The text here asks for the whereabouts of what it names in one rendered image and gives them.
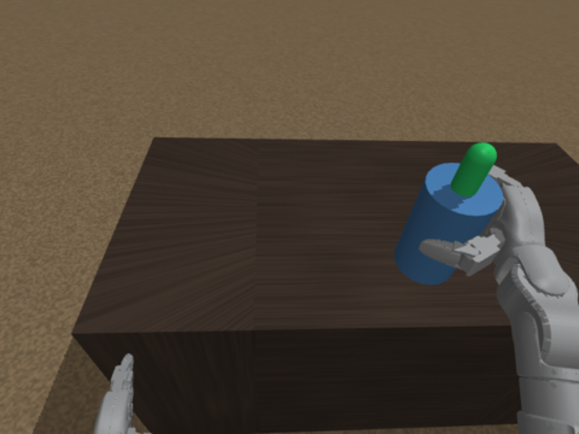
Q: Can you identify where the right robot arm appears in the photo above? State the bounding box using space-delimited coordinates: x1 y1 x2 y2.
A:
493 244 579 434

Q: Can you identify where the left robot hand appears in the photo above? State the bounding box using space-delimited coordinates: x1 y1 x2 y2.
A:
93 354 152 434

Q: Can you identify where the right robot hand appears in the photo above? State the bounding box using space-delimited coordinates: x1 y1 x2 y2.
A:
419 165 546 277

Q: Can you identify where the bottle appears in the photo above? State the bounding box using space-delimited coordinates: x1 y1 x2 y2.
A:
394 143 503 285

